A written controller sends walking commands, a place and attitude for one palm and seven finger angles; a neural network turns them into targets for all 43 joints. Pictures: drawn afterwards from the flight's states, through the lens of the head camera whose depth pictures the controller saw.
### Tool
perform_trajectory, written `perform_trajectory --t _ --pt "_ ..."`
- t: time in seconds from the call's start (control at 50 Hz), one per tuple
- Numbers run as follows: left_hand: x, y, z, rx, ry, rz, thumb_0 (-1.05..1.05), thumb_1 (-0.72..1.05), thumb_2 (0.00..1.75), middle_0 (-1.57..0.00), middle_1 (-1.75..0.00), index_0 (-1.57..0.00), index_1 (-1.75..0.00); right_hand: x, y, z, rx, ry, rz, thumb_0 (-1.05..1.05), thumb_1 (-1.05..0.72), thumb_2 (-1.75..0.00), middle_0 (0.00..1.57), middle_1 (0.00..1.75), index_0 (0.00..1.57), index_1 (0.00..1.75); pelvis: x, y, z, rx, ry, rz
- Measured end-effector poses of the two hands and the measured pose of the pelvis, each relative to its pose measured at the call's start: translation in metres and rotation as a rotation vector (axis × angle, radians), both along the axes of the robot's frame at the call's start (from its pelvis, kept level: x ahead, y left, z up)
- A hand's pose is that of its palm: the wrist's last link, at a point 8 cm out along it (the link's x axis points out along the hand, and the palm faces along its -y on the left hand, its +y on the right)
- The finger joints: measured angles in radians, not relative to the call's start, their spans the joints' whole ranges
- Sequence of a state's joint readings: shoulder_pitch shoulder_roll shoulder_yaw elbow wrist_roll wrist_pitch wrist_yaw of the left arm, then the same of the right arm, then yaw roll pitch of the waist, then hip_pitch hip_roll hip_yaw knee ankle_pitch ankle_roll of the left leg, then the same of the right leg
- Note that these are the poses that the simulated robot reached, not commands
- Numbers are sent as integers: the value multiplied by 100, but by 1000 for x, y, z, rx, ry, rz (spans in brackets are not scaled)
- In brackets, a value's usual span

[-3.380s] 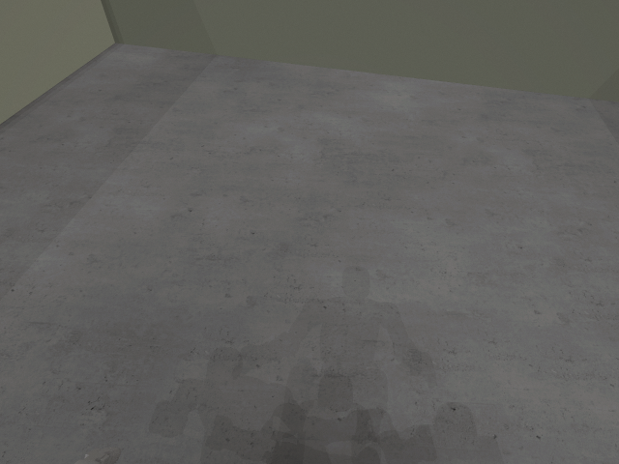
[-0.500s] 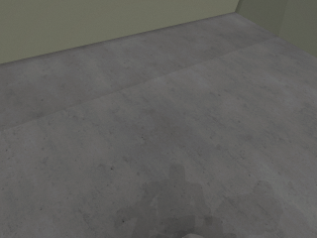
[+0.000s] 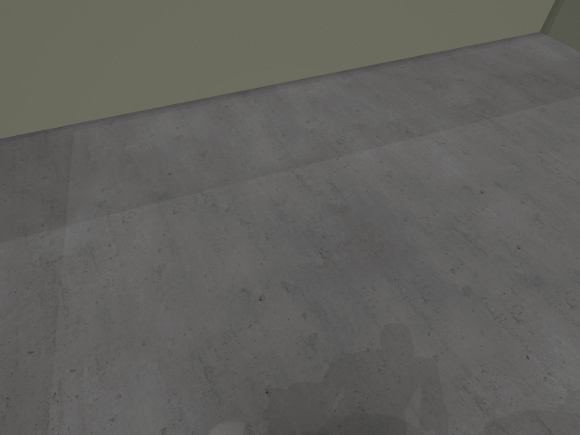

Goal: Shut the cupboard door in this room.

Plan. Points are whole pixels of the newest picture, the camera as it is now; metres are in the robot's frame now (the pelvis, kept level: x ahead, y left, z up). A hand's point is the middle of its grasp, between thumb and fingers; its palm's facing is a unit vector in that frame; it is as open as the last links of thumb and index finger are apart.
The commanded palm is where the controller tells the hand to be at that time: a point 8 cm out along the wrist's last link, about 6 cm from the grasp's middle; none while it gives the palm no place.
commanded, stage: turn or walk to find it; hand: left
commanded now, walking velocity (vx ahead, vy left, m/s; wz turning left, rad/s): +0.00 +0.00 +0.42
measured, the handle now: out of the picture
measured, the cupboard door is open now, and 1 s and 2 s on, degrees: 81 81 81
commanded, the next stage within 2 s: none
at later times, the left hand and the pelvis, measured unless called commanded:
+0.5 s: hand out of the picture +0.01 +0.27 -0.17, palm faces +0.22 -0.94 -0.25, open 7.4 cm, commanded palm none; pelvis -0.02 +0.05 +0.00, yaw +11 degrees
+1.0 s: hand out of the picture -0.08 +0.21 -0.17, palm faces +0.43 -0.87 -0.24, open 7.4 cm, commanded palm none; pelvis -0.05 +0.02 +0.00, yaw +25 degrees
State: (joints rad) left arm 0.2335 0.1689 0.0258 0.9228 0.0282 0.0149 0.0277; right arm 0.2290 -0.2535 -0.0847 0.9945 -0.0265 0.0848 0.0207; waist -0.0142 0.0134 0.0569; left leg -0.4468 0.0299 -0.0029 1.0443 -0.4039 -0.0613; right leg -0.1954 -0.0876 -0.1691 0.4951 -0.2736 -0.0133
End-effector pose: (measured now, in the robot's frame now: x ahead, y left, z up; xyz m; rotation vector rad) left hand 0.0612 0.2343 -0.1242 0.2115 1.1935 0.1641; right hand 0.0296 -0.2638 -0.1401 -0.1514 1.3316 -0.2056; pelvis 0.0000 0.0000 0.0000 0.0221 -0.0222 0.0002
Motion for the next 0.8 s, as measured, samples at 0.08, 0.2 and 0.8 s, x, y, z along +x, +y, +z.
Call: perform_trajectory --t 0.08,0.2,0.8 --pt "-33 15 -11 -18 54 59 0 91 90 -20 -30 -20 -30 18 12 4 -21 -1 63 0 -91 -90 20 30 19 30 -4 11 -2 -5 4 34" --pt "-80 56 -40 -38 143 159 0 91 90 -20 -30 -20 -30 56 50 8 -59 -95 170 0 -91 -90 20 30 19 30 -11 38 -16 -23 10 88" --pt "-91 20 9 27 -54 309 0 91 90 -20 -30 -20 -30 42 33 -8 28 0 313 0 -91 -90 20 30 20 30 -34 6 -1 -2 5 334"
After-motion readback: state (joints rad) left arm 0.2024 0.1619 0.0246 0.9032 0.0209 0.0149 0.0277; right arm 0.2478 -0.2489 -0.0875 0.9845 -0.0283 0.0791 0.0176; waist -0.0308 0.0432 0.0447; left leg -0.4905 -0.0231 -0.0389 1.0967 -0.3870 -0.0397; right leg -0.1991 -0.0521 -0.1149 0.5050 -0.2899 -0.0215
